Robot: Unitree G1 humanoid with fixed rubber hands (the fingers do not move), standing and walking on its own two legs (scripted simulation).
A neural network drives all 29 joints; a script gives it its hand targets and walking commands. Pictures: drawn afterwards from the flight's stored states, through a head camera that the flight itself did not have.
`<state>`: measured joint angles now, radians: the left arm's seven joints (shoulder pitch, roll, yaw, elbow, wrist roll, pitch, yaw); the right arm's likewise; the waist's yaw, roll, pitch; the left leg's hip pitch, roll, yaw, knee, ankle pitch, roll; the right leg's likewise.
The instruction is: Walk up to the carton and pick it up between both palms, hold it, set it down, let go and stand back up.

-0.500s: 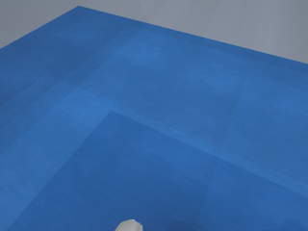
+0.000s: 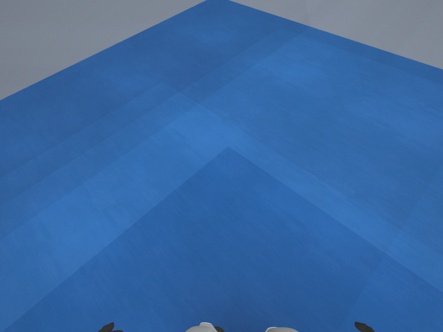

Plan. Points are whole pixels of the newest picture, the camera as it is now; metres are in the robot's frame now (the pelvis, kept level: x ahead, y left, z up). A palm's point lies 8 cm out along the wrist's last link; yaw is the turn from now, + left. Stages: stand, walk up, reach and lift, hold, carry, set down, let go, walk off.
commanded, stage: walk up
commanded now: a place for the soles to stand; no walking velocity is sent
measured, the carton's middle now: out of the picture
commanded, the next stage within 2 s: none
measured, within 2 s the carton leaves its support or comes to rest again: neither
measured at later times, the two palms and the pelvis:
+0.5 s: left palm out of the picture -0.13 +0.37 -0.13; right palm out of the picture +0.09 -0.14 -0.11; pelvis -0.09 +0.09 +0.00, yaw +27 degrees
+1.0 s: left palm out of the picture -0.24 +0.45 -0.11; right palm out of the picture +0.11 +0.08 -0.12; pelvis -0.10 +0.21 +0.01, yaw +51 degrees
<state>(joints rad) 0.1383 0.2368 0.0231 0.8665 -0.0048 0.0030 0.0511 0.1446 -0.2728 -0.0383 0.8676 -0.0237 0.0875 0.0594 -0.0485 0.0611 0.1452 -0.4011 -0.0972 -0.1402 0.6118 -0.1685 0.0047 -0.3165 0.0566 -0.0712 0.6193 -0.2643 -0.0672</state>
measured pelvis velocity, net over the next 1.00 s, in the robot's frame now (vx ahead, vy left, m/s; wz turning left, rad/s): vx -0.10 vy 0.21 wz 0.89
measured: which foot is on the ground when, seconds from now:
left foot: down 0.00-0.00, up 0.02-0.48, down 0.50-1.00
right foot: down 0.00-0.52, up 0.54-0.98, down 1.00-1.00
